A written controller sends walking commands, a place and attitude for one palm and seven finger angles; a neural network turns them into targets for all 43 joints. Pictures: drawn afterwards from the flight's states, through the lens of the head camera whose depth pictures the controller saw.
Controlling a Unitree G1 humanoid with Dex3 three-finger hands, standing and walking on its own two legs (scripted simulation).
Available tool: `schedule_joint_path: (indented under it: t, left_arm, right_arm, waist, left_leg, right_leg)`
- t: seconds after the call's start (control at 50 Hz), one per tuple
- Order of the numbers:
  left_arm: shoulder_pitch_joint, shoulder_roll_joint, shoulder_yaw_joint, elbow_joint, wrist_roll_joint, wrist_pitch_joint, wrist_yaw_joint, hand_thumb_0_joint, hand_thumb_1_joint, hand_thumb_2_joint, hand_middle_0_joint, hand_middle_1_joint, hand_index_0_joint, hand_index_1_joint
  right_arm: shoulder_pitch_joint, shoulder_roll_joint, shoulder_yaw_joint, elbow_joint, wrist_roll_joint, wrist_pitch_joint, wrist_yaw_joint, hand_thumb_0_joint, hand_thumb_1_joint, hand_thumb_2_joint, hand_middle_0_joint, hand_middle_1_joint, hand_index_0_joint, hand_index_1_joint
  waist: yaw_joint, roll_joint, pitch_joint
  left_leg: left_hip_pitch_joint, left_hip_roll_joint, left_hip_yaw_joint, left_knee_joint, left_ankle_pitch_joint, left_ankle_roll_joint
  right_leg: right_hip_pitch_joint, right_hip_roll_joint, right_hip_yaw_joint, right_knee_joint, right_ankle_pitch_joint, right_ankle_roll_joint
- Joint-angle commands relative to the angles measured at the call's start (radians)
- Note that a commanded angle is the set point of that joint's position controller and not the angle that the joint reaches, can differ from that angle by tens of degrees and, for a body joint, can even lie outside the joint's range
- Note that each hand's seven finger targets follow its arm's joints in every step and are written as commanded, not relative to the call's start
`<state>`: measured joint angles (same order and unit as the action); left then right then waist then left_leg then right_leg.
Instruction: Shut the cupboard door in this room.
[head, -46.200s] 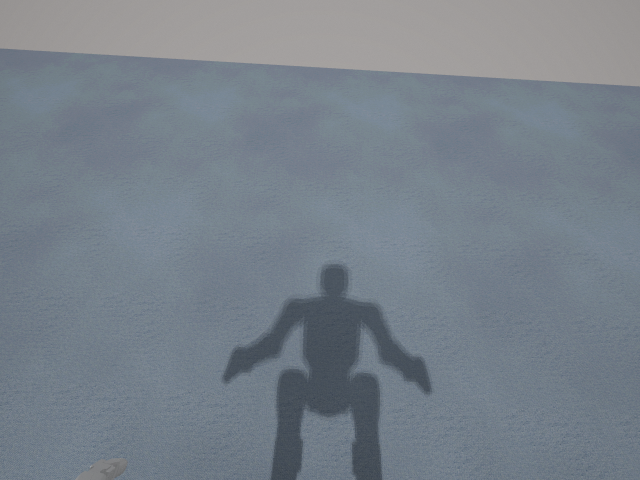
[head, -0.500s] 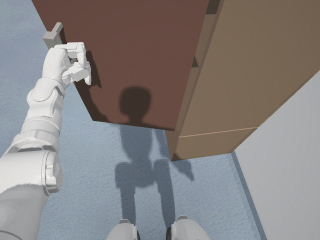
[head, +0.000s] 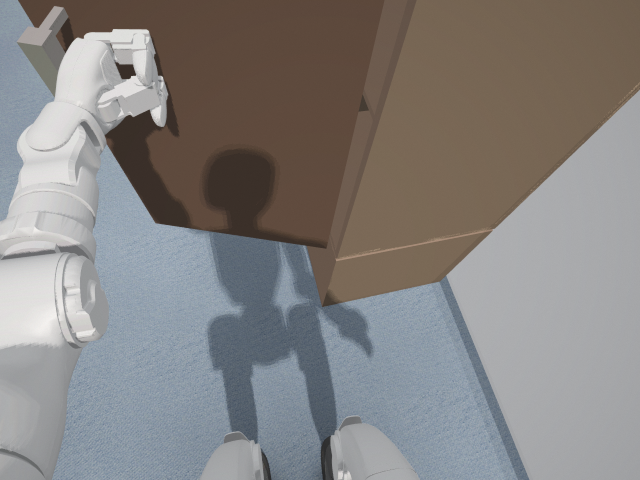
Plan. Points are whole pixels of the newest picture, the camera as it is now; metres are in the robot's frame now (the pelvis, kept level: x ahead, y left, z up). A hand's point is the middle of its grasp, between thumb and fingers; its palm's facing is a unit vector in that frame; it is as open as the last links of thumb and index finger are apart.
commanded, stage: push the door shut along its arc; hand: left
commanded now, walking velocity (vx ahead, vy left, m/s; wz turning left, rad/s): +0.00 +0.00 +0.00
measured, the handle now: (74, 72) +0.59 +0.22 +0.11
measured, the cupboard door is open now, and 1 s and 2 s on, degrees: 69 56 56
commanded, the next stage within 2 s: pull the fist back off the door in 0.44 s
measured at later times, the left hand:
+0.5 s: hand (167, 69) +0.57 +0.11 +0.12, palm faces -0.35 -0.94 -0.01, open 2.9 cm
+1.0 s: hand (194, 66) +0.59 +0.08 +0.11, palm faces +0.10 -0.99 -0.01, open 3.1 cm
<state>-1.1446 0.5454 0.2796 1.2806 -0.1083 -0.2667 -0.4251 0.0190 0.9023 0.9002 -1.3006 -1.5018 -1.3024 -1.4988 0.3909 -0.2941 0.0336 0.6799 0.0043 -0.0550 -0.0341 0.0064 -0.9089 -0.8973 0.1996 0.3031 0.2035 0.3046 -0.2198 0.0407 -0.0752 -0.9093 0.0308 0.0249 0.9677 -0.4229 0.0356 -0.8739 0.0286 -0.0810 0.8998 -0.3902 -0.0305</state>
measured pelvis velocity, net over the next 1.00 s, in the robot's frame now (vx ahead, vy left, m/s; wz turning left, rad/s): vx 0.02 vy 0.00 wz -0.02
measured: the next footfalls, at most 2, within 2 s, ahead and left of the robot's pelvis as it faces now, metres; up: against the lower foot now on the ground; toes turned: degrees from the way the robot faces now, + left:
none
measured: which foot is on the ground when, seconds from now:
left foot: down 0.00-1.00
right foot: down 0.00-1.00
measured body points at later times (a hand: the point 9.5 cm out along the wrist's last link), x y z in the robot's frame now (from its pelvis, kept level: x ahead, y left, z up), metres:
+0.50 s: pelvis -0.01 +0.00 -0.02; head +0.17 +0.02 +0.39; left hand +0.59 +0.16 +0.12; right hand -0.05 -0.27 -0.11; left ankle +0.01 +0.09 -0.68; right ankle +0.02 -0.11 -0.68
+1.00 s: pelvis +0.02 +0.00 +0.01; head +0.16 -0.01 +0.44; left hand +0.58 +0.13 +0.12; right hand -0.05 -0.23 -0.11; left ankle +0.01 +0.09 -0.68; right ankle +0.02 -0.11 -0.68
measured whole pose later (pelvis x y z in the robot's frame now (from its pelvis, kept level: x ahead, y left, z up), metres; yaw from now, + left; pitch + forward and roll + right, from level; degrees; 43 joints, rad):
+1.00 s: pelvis +0.02 +0.00 +0.01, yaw -1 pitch +23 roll -2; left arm -1.14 0.37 0.37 1.27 0.02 -0.32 0.13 0.01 0.90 0.91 -1.30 -1.50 -1.30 -1.50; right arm 0.52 -0.23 0.02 0.68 -0.08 -0.02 0.09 0.00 -0.91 -0.90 0.20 0.30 0.20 0.30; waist -0.24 0.07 -0.11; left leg -0.89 0.04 0.04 0.92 -0.43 0.03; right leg -0.87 0.05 -0.06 0.85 -0.39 -0.04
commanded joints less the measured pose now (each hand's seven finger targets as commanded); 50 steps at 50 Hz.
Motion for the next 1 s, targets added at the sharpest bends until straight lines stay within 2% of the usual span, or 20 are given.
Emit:
schedule_joint_path:
  t: [0.0, 0.04, 0.1, 0.12, 0.18, 0.26, 0.3, 0.52, 0.54, 0.56, 0.58, 0.62, 0.66, 0.68, 0.72, 0.78, 0.8, 0.86, 0.9, 0.98]
  left_arm:
    - [-0.503, 0.245, 0.053, -0.186, -0.005, -0.053, 0.004, 0.000, 0.900, 0.900, -1.300, -1.500, -1.300, -1.500]
    - [-0.538, 0.261, 0.046, -0.155, 0.006, -0.036, 0.003, 0.000, 0.900, 0.900, -1.300, -1.500, -1.300, -1.500]
    - [-0.570, 0.285, 0.056, -0.160, 0.012, -0.037, -0.008, 0.000, 0.900, 0.900, -1.300, -1.500, -1.300, -1.500]
    - [-0.601, 0.297, 0.052, -0.154, 0.017, -0.033, -0.011, 0.000, 0.900, 0.900, -1.300, -1.500, -1.300, -1.500]
    - [-0.638, 0.226, 0.006, -0.166, 0.007, -0.033, -0.030, 0.000, 0.900, 0.900, -1.300, -1.500, -1.300, -1.500]
    - [-0.711, 0.248, -0.001, -0.101, 0.015, 0.000, -0.048, 0.000, 0.900, 0.900, -1.300, -1.500, -1.300, -1.500]
    - [-0.754, 0.230, -0.018, -0.124, 0.017, -0.006, -0.051, 0.000, 0.900, 0.900, -1.300, -1.500, -1.300, -1.500]
    - [-0.860, 0.177, -0.068, -0.072, 0.046, 0.032, -0.044, 0.000, 0.900, 0.900, -1.300, -1.500, -1.300, -1.500]
    - [-0.872, 0.221, 0.137, -0.081, -0.015, 0.062, 0.157, 0.000, 0.900, 0.900, -1.300, -1.500, -1.300, -1.500]
    - [-0.845, 0.171, 0.100, -0.072, 0.015, 0.077, 0.263, 0.000, 0.900, 0.900, -1.300, -1.500, -1.300, -1.500]
    - [-0.841, 0.150, 0.125, -0.098, 0.028, 0.073, 0.354, 0.000, 0.900, 0.900, -1.300, -1.500, -1.300, -1.500]
    - [-0.797, 0.106, 0.130, -0.159, 0.086, 0.048, 0.513, 0.000, 0.900, 0.900, -1.300, -1.500, -1.300, -1.500]
    - [-0.787, 0.088, 0.087, -0.219, 0.191, -0.013, 0.636, 0.000, 0.900, 0.900, -1.300, -1.500, -1.300, -1.500]
    - [-0.794, 0.059, 0.048, -0.220, 0.224, -0.039, 0.651, 0.000, 0.900, 0.900, -1.300, -1.500, -1.300, -1.500]
    - [-0.752, 0.069, 0.037, -0.218, 0.238, -0.063, 0.627, 0.000, 0.900, 0.900, -1.300, -1.500, -1.300, -1.500]
    - [-0.713, 0.073, 0.046, -0.209, 0.190, -0.064, 0.564, 0.000, 0.900, 0.900, -1.300, -1.500, -1.300, -1.500]
    - [-0.674, 0.091, 0.076, -0.209, 0.173, -0.064, 0.555, 0.000, 0.900, 0.900, -1.300, -1.500, -1.300, -1.500]
    - [-0.577, 0.048, 0.081, -0.214, 0.135, -0.085, 0.547, 0.000, 0.900, 0.900, -1.300, -1.500, -1.300, -1.500]
    - [-0.513, 0.070, 0.118, -0.231, 0.127, -0.120, 0.560, 0.000, 0.900, 0.900, -1.300, -1.500, -1.300, -1.500]
    - [-0.324, -0.018, 0.081, -0.257, 0.119, -0.167, 0.557, 0.000, 0.900, 0.900, -1.300, -1.500, -1.300, -1.500]
  right_arm:
    - [0.197, -0.190, -0.066, -0.040, -0.005, -0.010, -0.018, 0.000, -0.900, -0.900, 0.200, 0.300, 0.200, 0.300]
    - [0.201, -0.192, -0.060, -0.044, -0.005, -0.006, -0.019, 0.000, -0.900, -0.900, 0.200, 0.300, 0.200, 0.300]
    - [0.208, -0.191, -0.062, -0.044, -0.006, -0.008, -0.024, 0.000, -0.900, -0.900, 0.200, 0.300, 0.200, 0.300]
    - [0.212, -0.194, -0.061, -0.037, -0.007, -0.007, -0.027, 0.000, -0.900, -0.900, 0.200, 0.300, 0.200, 0.300]
    - [0.225, -0.190, -0.064, -0.027, -0.010, -0.016, -0.026, 0.000, -0.900, -0.900, 0.200, 0.300, 0.200, 0.300]
    - [0.228, -0.199, -0.057, -0.003, -0.013, -0.022, -0.030, 0.000, -0.900, -0.900, 0.200, 0.300, 0.200, 0.300]
    - [0.235, -0.196, -0.058, 0.010, -0.015, -0.031, -0.031, 0.000, -0.900, -0.900, 0.200, 0.300, 0.200, 0.300]
    - [0.248, -0.204, -0.053, 0.052, -0.027, -0.048, -0.027, 0.000, -0.900, -0.900, 0.200, 0.300, 0.200, 0.300]
    - [0.298, -0.172, -0.033, 0.013, -0.044, -0.047, -0.013, 0.000, -0.900, -0.900, 0.200, 0.300, 0.200, 0.300]
    - [0.299, -0.171, -0.035, 0.008, -0.054, -0.048, 0.005, 0.000, -0.900, -0.900, 0.200, 0.300, 0.200, 0.300]
    - [0.320, -0.168, -0.043, 0.001, -0.070, -0.050, 0.022, 0.000, -0.900, -0.900, 0.200, 0.300, 0.200, 0.300]
    - [0.332, -0.158, -0.053, -0.014, -0.097, -0.043, 0.058, 0.000, -0.900, -0.900, 0.200, 0.300, 0.200, 0.300]
    - [0.343, -0.150, -0.061, -0.014, -0.121, -0.035, 0.095, 0.000, -0.900, -0.900, 0.200, 0.300, 0.200, 0.300]
    - [0.352, -0.152, -0.068, -0.008, -0.124, -0.028, 0.106, 0.000, -0.900, -0.900, 0.200, 0.300, 0.200, 0.300]
    - [0.351, -0.159, -0.081, -0.007, -0.114, -0.012, 0.117, 0.000, -0.900, -0.900, 0.200, 0.300, 0.200, 0.300]
    - [0.351, -0.160, -0.083, -0.011, -0.094, 0.008, 0.108, 0.000, -0.900, -0.900, 0.200, 0.300, 0.200, 0.300]
    - [0.342, -0.156, -0.081, -0.018, -0.088, 0.011, 0.105, 0.000, -0.900, -0.900, 0.200, 0.300, 0.200, 0.300]
    - [0.325, -0.143, -0.079, -0.030, -0.082, 0.017, 0.101, 0.000, -0.900, -0.900, 0.200, 0.300, 0.200, 0.300]
    - [0.321, -0.140, -0.081, -0.029, -0.081, 0.017, 0.100, 0.000, -0.900, -0.900, 0.200, 0.300, 0.200, 0.300]
    - [0.305, -0.127, -0.095, -0.046, -0.075, 0.023, 0.106, 0.000, -0.900, -0.900, 0.200, 0.300, 0.200, 0.300]
  waist:
    - [-0.032, 0.087, -0.516]
    - [-0.048, 0.078, -0.473]
    - [-0.052, 0.081, -0.526]
    - [-0.063, 0.091, -0.506]
    - [-0.082, 0.129, -0.530]
    - [-0.108, 0.103, -0.495]
    - [-0.110, 0.168, -0.545]
    - [-0.156, 0.208, -0.533]
    - [-0.109, 0.228, -0.534]
    - [-0.116, 0.234, -0.552]
    - [-0.118, 0.201, -0.579]
    - [-0.096, 0.205, -0.631]
    - [-0.089, 0.232, -0.654]
    - [-0.111, 0.217, -0.657]
    - [-0.094, 0.209, -0.677]
    - [-0.080, 0.186, -0.678]
    - [-0.056, 0.179, -0.668]
    - [-0.037, 0.119, -0.598]
    - [-0.018, 0.097, -0.571]
    - [0.019, 0.038, -0.531]
  left_leg:
    - [0.406, -0.012, -0.106, -0.056, 0.406, 0.000]
    - [0.347, -0.013, -0.096, -0.052, 0.353, 0.004]
    - [0.339, -0.017, -0.088, -0.032, 0.363, 0.008]
    - [0.328, -0.013, -0.092, -0.027, 0.359, 0.007]
    - [0.399, -0.011, -0.105, -0.015, 0.397, 0.007]
    - [0.310, -0.009, -0.104, 0.002, 0.316, 0.012]
    - [0.371, -0.006, -0.114, 0.014, 0.362, 0.007]
    - [0.378, 0.006, -0.137, 0.063, 0.342, 0.009]
    - [0.290, 0.021, -0.149, 0.042, 0.304, 0.000]
    - [0.295, 0.024, -0.156, 0.030, 0.287, -0.007]
    - [0.326, 0.021, -0.169, 0.023, 0.313, -0.008]
    - [0.350, 0.018, -0.160, 0.030, 0.371, -0.014]
    - [0.374, 0.016, -0.150, 0.032, 0.405, -0.022]
    - [0.403, 0.018, -0.156, 0.028, 0.428, -0.023]
    - [0.426, 0.011, -0.142, 0.004, 0.427, -0.024]
    - [0.442, 0.000, -0.124, -0.038, 0.424, -0.020]
    - [0.429, -0.005, -0.113, -0.052, 0.424, -0.019]
    - [0.391, -0.012, -0.086, -0.083, 0.413, -0.012]
    - [0.387, -0.012, -0.075, -0.096, 0.427, -0.011]
    - [0.385, -0.024, -0.044, -0.114, 0.492, -0.008]
  right_leg:
    - [0.129, 0.024, 0.061, -0.082, 0.324, 0.008]
    - [0.124, 0.024, 0.066, -0.088, 0.297, 0.011]
    - [0.147, 0.025, 0.076, -0.082, 0.322, 0.013]
    - [0.131, 0.024, 0.073, -0.078, 0.318, 0.012]
    - [0.064, 0.029, 0.057, -0.070, 0.309, 0.007]
    - [0.049, 0.028, 0.064, -0.072, 0.253, 0.010]
    - [0.008, 0.028, 0.058, -0.056, 0.265, 0.006]
    - [-0.146, 0.035, 0.027, -0.023, 0.191, 0.000]
    - [-0.106, 0.021, 0.037, -0.035, 0.165, 0.005]
    - [-0.105, 0.020, 0.032, -0.021, 0.153, 0.011]
    - [-0.098, 0.020, 0.021, -0.019, 0.167, 0.017]
    - [-0.077, 0.019, 0.020, -0.018, 0.200, 0.021]
    - [-0.069, 0.022, 0.018, -0.015, 0.215, 0.018]
    - [-0.071, 0.024, 0.014, -0.020, 0.229, 0.019]
    - [-0.008, 0.029, 0.025, -0.044, 0.258, 0.012]
    - [0.093, 0.035, 0.032, -0.079, 0.310, 0.010]
    - [0.128, 0.036, 0.035, -0.090, 0.324, 0.009]
    - [0.199, 0.039, 0.041, -0.116, 0.367, 0.014]
    - [0.231, 0.038, 0.046, -0.122, 0.399, 0.014]
    - [0.322, 0.035, 0.050, -0.130, 0.514, 0.013]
